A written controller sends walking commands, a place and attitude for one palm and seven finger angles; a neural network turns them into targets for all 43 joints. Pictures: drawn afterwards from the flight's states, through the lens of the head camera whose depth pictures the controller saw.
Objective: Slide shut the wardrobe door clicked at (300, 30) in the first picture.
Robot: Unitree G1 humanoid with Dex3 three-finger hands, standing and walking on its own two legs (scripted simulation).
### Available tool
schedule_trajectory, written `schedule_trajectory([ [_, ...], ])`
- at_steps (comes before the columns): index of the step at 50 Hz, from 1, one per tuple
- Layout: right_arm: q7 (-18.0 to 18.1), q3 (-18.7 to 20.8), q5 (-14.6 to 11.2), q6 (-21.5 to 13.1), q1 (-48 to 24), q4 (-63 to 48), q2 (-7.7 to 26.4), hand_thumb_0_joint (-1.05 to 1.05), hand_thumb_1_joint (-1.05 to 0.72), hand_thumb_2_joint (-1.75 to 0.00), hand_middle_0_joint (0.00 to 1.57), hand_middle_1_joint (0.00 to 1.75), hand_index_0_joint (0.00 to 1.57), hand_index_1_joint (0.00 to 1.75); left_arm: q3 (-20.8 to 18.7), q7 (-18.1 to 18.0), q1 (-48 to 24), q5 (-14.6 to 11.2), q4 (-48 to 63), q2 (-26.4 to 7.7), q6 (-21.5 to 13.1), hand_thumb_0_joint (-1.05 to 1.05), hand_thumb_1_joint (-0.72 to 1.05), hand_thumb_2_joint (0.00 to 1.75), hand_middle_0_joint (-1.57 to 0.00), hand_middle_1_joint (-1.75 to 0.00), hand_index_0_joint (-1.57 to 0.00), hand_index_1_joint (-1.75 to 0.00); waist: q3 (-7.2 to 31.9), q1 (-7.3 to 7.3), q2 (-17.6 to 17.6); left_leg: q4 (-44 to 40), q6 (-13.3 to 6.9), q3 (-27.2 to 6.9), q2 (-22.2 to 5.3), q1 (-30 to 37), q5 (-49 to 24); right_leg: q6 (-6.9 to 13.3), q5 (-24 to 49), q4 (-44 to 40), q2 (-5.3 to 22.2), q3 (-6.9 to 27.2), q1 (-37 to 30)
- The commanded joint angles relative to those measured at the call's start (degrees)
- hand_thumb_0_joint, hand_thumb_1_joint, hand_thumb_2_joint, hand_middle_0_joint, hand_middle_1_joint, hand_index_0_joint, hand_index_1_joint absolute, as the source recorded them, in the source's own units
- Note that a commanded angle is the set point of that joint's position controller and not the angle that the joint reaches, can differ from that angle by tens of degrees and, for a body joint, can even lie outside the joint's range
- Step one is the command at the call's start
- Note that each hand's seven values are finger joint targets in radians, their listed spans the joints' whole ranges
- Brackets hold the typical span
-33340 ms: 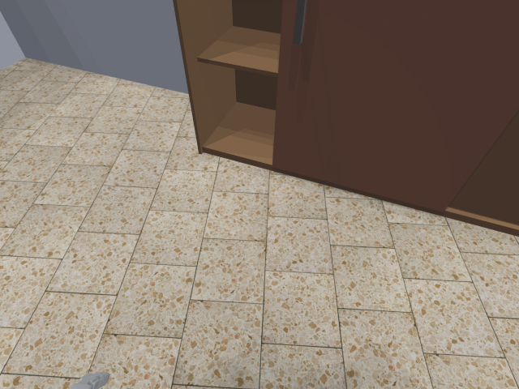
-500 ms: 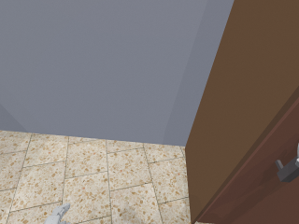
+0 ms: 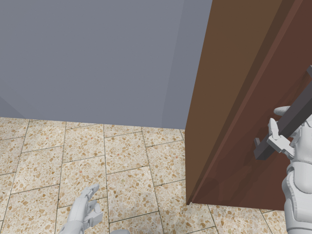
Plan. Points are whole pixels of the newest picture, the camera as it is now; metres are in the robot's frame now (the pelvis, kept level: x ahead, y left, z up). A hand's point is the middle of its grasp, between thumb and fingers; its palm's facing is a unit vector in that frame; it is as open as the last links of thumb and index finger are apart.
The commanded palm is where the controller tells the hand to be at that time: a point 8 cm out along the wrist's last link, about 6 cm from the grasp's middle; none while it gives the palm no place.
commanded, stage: stop walking and hold the door there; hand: right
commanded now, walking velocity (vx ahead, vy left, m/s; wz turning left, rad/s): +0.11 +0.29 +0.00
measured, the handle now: (281, 120) +0.36 -0.28 +0.13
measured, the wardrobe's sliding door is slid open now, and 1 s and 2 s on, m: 0.01 0.01 0.01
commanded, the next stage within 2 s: loosen the grip on the handle in 1.06 s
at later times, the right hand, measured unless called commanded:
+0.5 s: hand (272, 136) +0.32 -0.25 +0.11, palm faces +0.39 +0.90 -0.18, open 5.8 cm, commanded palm +0.28 -0.27 +0.12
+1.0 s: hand (273, 136) +0.32 -0.25 +0.11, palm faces +0.47 +0.84 -0.28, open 5.9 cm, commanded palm +0.28 -0.28 +0.12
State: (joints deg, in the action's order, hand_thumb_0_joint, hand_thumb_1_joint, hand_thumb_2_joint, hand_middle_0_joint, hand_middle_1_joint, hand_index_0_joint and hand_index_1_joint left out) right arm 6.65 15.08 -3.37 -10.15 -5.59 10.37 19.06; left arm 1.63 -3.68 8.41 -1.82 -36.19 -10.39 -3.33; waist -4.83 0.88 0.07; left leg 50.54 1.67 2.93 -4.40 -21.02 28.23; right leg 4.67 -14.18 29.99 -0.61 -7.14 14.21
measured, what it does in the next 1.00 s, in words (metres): steps on the spot: left foot, then left foot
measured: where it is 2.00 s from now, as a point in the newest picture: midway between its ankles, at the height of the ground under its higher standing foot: outside the picture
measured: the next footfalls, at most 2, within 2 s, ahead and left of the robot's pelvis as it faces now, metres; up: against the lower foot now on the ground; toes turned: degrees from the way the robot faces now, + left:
left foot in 0.12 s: +0.02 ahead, +0.09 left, +0.00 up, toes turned +5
left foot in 0.50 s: +0.06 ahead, +0.13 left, +0.00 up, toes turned +3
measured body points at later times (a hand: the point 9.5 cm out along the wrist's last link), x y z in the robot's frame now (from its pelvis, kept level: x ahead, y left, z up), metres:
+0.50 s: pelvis +0.00 -0.01 +0.01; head +0.01 -0.02 +0.46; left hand +0.16 +0.23 -0.08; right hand +0.29 -0.30 +0.12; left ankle +0.02 +0.12 -0.73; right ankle +0.03 -0.07 -0.73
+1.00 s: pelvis +0.04 +0.04 +0.01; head +0.03 +0.05 +0.46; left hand +0.19 +0.29 -0.09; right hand +0.29 -0.29 +0.13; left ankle +0.02 +0.13 -0.73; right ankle +0.03 -0.07 -0.73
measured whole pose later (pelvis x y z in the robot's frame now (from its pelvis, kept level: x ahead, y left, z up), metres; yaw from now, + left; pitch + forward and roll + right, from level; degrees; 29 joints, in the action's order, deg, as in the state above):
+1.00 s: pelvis +0.04 +0.04 +0.01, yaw +1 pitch +0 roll +0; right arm 7.9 19.1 -4.3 -6.9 2.5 12.0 20.0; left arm 0.6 -6.1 11.1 -1.7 -39.0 -14.5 -2.1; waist 2.2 0.6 -2.4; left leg 22.9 -2.3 2.9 2.3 -9.4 13.8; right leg 0.4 -14.4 25.4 2.5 -6.4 11.1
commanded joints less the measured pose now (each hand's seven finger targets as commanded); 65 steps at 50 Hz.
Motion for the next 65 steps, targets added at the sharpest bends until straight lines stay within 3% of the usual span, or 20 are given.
schedule_trajectory([
  [1, 0.2, 0.0, 0.9, -2.3, -15.4, -16.6, 9.9, 0.00, -0.90, -0.90, 0.45, 1.40, 0.45, 1.40, -2.7, -0.3, -3.1, 0.4, 5.7, -9.2, -3.8, 0.00, 0.90, 0.90, -0.20, -0.30, -0.20, -0.30, 12.7, -1.39, -6.4, -10.0, -0.8, 2.4, 2.2, 3.5, -2.2, 3.7, 6.9, -12.5, 13.8, 14.8, -8.7],
  [4, 0.6, -0.2, 1.1, -1.4, -16.4, -17.9, 9.9, 0.00, -0.90, -0.90, 0.45, 1.40, 0.45, 1.40, -1.5, -1.1, -4.1, 1.6, 5.5, -8.9, -3.9, 0.00, 0.90, 0.90, -0.20, -0.30, -0.20, -0.30, 11.2, -1.30, -7.5, -23.3, -3.0, -0.1, 2.8, 11.4, -7.3, -0.5, -7.4, -15.4, 13.6, 15.8, -3.8],
  [7, 1.0, -0.6, 1.0, -1.2, -16.3, -19.6, 9.2, 0.00, -0.90, -0.90, 0.45, 1.40, 0.45, 1.40, -1.2, -1.7, -3.8, 2.3, 5.3, -8.6, -4.3, 0.00, 0.90, 0.90, -0.20, -0.30, -0.20, -0.30, 12.9, -1.64, -7.5, -23.9, -4.8, -3.6, 2.9, 8.9, -8.5, -5.7, -8.7, -17.7, 12.8, 17.3, -8.5],
  [9, 1.2, -2.0, 0.7, -0.8, -15.5, -19.4, 7.3, 0.00, -0.90, -0.90, 0.45, 1.40, 0.45, 1.40, -1.4, -2.1, -3.6, 2.1, 4.9, -8.7, -4.3, 0.00, 0.90, 0.90, -0.20, -0.30, -0.20, -0.30, 14.2, -1.41, -1.7, -22.2, -3.6, -3.1, 3.9, 5.9, -8.7, -4.0, -4.9, -18.0, 15.0, 19.0, -13.6],
  [12, 1.3, -3.8, 1.0, -0.6, -14.6, -20.1, 5.9, 0.00, -0.90, -0.90, 0.45, 1.40, 0.45, 1.40, -1.3, -2.3, -3.3, 2.2, 4.6, -8.6, -4.5, 0.00, 0.90, 0.90, -0.20, -0.30, -0.20, -0.30, 15.9, -1.58, -6.2, -19.8, -3.1, -3.2, 4.1, 0.9, -8.1, -5.1, 6.7, -17.5, 16.4, 19.3, -21.4],
  [15, 1.3, -4.4, 1.1, 0.0, -12.9, -20.2, 5.5, 0.00, -0.90, -0.90, 0.45, 1.40, 0.45, 1.40, -1.3, -2.0, -3.1, 2.2, 4.6, -8.4, -4.2, 0.00, 0.90, 0.90, -0.20, -0.30, -0.20, -0.30, 15.1, -1.48, -7.4, -18.2, -2.9, -3.5, 3.7, 0.1, -7.3, -4.1, 13.4, -16.8, 16.9, 17.0, -22.0],
  [20, 1.1, -5.6, 1.3, 0.7, -11.6, -19.6, 4.3, 0.00, -0.90, -0.90, 0.45, 1.40, 0.45, 1.40, -1.4, -1.7, -3.9, 1.7, 5.5, -8.7, -3.9, 0.00, 0.90, 0.90, -0.20, -0.30, -0.20, -0.30, 13.4, -1.31, -7.0, -22.4, -2.4, -2.9, 3.1, 6.3, -11.6, -3.5, 8.6, -17.3, 15.6, 12.1, -14.7],
  [27, 1.8, -0.1, 1.7, -0.5, -10.3, -16.1, 8.6, 0.00, -0.90, -0.90, 0.45, 1.40, 0.45, 1.40, -2.1, -1.8, -3.4, 1.1, 6.1, -9.4, -3.3, 0.00, 0.90, 0.90, -0.20, -0.30, -0.20, -0.30, 11.2, -1.37, -5.8, -27.7, -2.8, -5.5, 1.2, 10.8, -16.5, -4.0, -5.3, -15.9, 10.8, 9.3, -3.7],
  [29, 1.6, -0.9, 1.3, -0.6, -9.5, -16.1, 7.5, 0.00, -0.90, -0.90, 0.45, 1.40, 0.45, 1.40, -2.5, -1.8, -3.0, 0.7, 6.4, -9.4, -3.5, 0.00, 0.90, 0.90, -0.20, -0.30, -0.20, -0.30, 12.2, -1.50, -1.8, -29.7, -2.9, -7.3, 0.5, 9.6, -19.6, -3.6, -1.7, -12.4, 9.3, 8.1, -5.8],
  [34, 1.6, 2.1, 0.8, -0.1, -5.7, -14.1, 9.9, 0.00, -0.90, -0.90, 0.45, 1.40, 0.45, 1.40, -3.0, -2.0, -1.7, 0.5, 5.6, -9.5, -3.8, 0.00, 0.90, 0.90, -0.20, -0.30, -0.20, -0.30, 16.7, -1.73, -1.1, -30.0, -3.4, -9.9, -1.8, 11.1, -34.6, -4.0, 11.6, -6.2, 7.8, 6.1, -9.5],
  [40, 1.8, 6.0, 0.6, 0.5, -2.1, -10.5, 13.3, 0.00, -0.90, -0.90, 0.45, 1.40, 0.45, 1.40, -3.2, -2.5, -1.8, 0.2, 5.2, -9.9, -2.7, 0.00, 0.90, 0.90, -0.20, -0.30, -0.20, -0.30, 16.5, -1.62, -0.6, -29.2, -2.6, -9.0, -2.3, 12.8, -42.9, -4.0, 16.8, -4.6, 7.4, 5.4, -8.8],
  [56, 1.3, 6.5, 0.7, 0.3, -4.1, -6.0, 14.5, 0.00, -0.90, -0.90, 0.45, 1.40, 0.45, 1.40, -3.1, -2.6, -2.2, 0.0, 5.3, -10.4, -1.6, 0.00, 0.90, 0.90, -0.20, -0.30, -0.20, -0.30, 13.4, -1.08, -0.6, -32.8, -1.9, -8.3, -1.3, 10.9, -29.3, -3.2, 10.2, -7.8, 7.3, 6.0, -8.0],
  [57, 1.4, 7.1, 0.7, 0.2, -4.5, -5.9, 15.2, 0.00, -0.90, -0.90, 0.45, 1.40, 0.45, 1.40, -3.2, -2.6, -2.2, 0.0, 5.2, -10.6, -1.6, 0.00, 0.90, 0.90, -0.20, -0.30, -0.20, -0.30, 13.3, -1.04, -1.1, -32.7, -1.9, -8.2, -1.2, 10.9, -29.5, -3.2, 10.8, -7.8, 7.4, 5.9, -8.1],
  [58, 2.7, 26.8, 4.4, -5.3, -56.0, -28.7, 51.0, 0.00, -0.90, -0.90, 0.45, 1.40, 0.45, 1.40, 1.9, -2.1, 6.1, -1.9, 11.6, -9.0, -3.0, 0.00, 0.90, 0.90, -0.20, -0.30, -0.20, -0.30, -1.0, -2.86, -5.3, -29.2, -1.1, -5.7, 0.9, 3.3, -10.2, -3.1, 0.0, -9.3, 7.2, 6.9, 6.1],
  [59, -2.3, 15.0, 13.1, 4.9, -40.5, 4.1, 25.3, 0.00, -0.78, -0.84, 0.45, 1.40, 0.45, 1.40, -4.7, 0.2, 2.4, 6.8, 2.9, -8.1, -5.7, 0.00, 0.90, 0.90, -0.20, -0.30, -0.20, -0.30, 16.1, 1.27, -8.9, -23.9, -5.0, -1.7, 4.0, 11.4, -33.7, -3.6, 29.0, -12.4, 4.1, 6.0, -9.9],
  [60, -3.4, 10.4, 2.2, 6.3, -28.6, -4.6, 13.2, 0.00, -0.66, -0.78, 0.45, 1.40, 0.45, 1.40, -5.0, 1.0, 1.3, 1.7, 4.2, -9.8, -7.0, 0.00, 0.90, 0.90, -0.20, -0.30, -0.20, -0.30, 21.6, 0.39, -5.4, -24.1, -3.9, 0.5, 5.9, 7.5, -27.8, -6.5, 37.8, -7.2, 4.4, 7.8, -15.4],
  [61, -4.8, 12.4, 0.7, 6.3, -24.0, -6.1, 13.8, 0.00, -0.54, -0.73, 0.45, 1.40, 0.45, 1.40, -4.9, 0.5, 1.8, 2.1, 2.9, -11.1, -7.5, 0.00, 0.90, 0.90, -0.20, -0.30, -0.20, -0.30, 24.6, 1.71, -3.6, -24.9, -3.4, -0.9, 6.0, 8.6, -27.4, -5.1, 34.0, -5.9, 3.9, 6.2, -18.2],
  [62, -5.4, 13.4, 0.5, 7.1, -20.6, -5.7, 16.1, 0.00, -0.42, -0.67, 0.45, 1.40, 0.45, 1.40, -4.5, 0.1, 0.3, 2.3, 2.6, -11.0, -7.4, 0.00, 0.90, 0.90, -0.20, -0.30, -0.20, -0.30, 23.8, 2.99, -6.3, -25.4, -3.5, -1.3, 5.9, 10.3, -26.1, -4.4, 24.1, -5.7, 2.1, 4.9, -14.8],
  [64, -4.9, 7.5, 3.1, 7.1, -25.4, -6.0, 13.8, 0.00, -0.17, -0.55, 0.45, 1.40, 0.45, 1.40, -3.2, -0.1, -1.4, 2.4, 2.8, -10.9, -7.5, 0.00, 0.90, 0.90, -0.20, -0.30, -0.20, -0.30, 17.2, 0.79, -7.3, -26.3, -3.5, -1.1, 5.0, 7.3, -19.9, -4.1, 9.5, -6.5, 1.0, 5.3, -7.7],
  [65, -4.1, 6.2, 4.5, 6.7, -25.2, -5.6, 13.5, 0.00, -0.05, -0.49, 0.45, 1.40, 0.45, 1.40, -3.1, -0.4, -1.6, 2.5, 2.5, -10.4, -7.7, 0.00, 0.90, 0.90, -0.20, -0.30, -0.20, -0.30, 14.2, 1.00, -8.0, -26.7, -3.4, -1.3, 5.1, 5.5, -15.5, -3.8, 3.5, -7.3, 0.8, 5.8, -5.5],
])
